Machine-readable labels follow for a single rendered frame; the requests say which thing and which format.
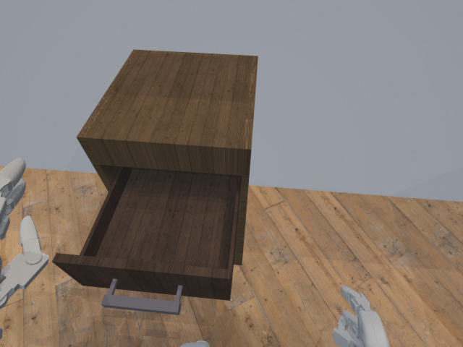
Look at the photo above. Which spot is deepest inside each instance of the right robot hand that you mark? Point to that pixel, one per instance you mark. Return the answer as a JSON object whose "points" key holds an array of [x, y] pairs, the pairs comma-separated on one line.
{"points": [[365, 330]]}

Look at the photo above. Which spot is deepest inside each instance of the left robot hand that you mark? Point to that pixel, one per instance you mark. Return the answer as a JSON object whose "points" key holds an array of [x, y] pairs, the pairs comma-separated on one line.
{"points": [[23, 269]]}

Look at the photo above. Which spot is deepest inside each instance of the cabinet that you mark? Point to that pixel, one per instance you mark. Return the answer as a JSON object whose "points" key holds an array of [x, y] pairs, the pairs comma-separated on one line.
{"points": [[177, 111]]}

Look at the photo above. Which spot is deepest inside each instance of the drawer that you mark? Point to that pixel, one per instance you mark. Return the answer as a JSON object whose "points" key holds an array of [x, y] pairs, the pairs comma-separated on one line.
{"points": [[158, 229]]}

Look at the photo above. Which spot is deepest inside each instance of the handle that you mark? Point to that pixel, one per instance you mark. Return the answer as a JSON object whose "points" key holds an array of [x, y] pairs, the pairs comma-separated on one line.
{"points": [[141, 304]]}

